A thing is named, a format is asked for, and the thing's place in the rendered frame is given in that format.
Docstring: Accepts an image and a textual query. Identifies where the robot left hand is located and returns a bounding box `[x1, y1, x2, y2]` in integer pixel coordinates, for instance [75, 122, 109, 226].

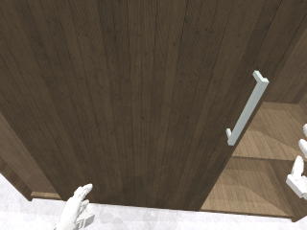
[59, 183, 95, 230]

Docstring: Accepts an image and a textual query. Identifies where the wardrobe door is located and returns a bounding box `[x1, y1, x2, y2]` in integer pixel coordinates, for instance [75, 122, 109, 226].
[0, 0, 307, 212]
[0, 111, 57, 194]

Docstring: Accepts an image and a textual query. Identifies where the handle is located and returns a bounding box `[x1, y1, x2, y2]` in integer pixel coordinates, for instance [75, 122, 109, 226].
[226, 70, 269, 146]

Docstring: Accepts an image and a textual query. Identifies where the robot right hand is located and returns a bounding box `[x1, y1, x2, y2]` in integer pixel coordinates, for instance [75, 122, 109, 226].
[286, 124, 307, 199]

